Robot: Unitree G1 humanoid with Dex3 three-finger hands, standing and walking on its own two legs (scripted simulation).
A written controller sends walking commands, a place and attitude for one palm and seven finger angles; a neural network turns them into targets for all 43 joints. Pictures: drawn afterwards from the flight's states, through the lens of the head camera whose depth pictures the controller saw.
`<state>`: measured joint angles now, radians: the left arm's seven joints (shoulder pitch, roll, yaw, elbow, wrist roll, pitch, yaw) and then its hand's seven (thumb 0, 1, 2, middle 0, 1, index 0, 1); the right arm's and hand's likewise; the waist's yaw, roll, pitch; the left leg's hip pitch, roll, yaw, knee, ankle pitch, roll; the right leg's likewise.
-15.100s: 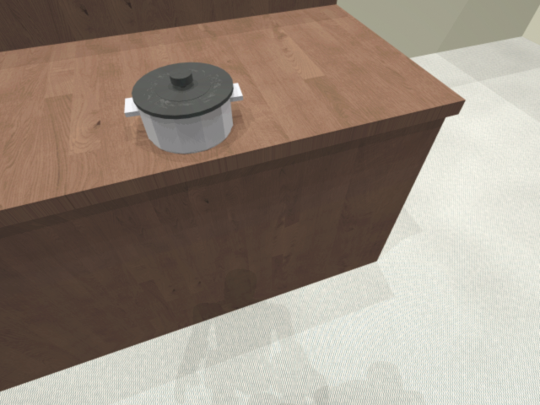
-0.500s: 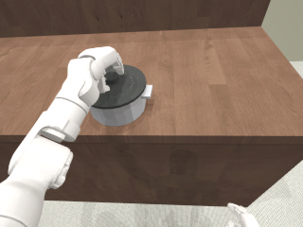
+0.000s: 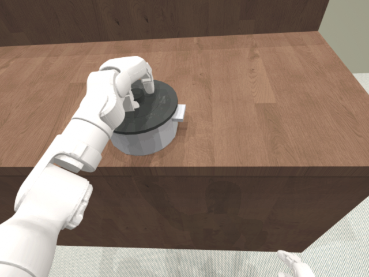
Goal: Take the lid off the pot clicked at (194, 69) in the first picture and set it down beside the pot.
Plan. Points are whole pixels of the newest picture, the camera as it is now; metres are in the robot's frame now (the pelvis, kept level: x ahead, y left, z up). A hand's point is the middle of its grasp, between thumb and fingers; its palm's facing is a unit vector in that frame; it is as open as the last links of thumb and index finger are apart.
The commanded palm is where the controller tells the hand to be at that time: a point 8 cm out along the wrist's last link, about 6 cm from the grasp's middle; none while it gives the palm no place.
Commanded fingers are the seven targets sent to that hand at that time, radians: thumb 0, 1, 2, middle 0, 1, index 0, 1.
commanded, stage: close the fingers and squeeze the knob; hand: left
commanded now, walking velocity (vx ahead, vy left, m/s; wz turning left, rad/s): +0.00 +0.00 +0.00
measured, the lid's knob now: (135, 96) +0.48 +0.12 +0.16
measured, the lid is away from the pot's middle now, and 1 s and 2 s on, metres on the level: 0.00 0.00 0.01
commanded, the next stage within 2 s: lift the lid straight up in 1.00 s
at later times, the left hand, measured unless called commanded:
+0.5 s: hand (131, 95) +0.45 +0.12 +0.18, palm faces -0.30 -0.07 -0.95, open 6.6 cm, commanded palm +0.43 +0.13 +0.24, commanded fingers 0.00 0.45 0.83 -0.77 -0.96 -0.85 -0.99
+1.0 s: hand (130, 95) +0.45 +0.12 +0.18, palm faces -0.28 -0.09 -0.96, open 6.6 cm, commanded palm +0.43 +0.14 +0.24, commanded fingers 0.00 0.66 0.96 -0.87 -1.02 -0.98 -1.02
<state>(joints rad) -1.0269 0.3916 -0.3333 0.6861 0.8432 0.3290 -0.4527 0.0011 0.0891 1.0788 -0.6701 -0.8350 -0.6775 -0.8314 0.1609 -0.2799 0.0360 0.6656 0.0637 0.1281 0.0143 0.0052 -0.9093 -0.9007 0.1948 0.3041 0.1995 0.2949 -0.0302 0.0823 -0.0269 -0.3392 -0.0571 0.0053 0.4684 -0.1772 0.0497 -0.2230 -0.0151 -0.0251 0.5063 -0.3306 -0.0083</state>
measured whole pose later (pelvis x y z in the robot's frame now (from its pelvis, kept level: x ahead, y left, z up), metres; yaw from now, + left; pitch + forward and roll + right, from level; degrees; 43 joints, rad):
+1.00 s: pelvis +0.00 +0.00 +0.00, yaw +0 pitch +2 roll +0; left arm -1.01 0.41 -0.31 0.69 0.84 0.32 -0.46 -0.02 0.26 0.79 -0.68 -0.93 -0.80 -0.93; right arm 0.15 -0.28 0.04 0.66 0.07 0.14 0.00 0.01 -0.91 -0.90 0.19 0.30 0.20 0.29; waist -0.04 0.07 -0.03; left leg -0.34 -0.05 0.01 0.47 -0.18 0.05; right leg -0.22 0.00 -0.02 0.50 -0.33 -0.01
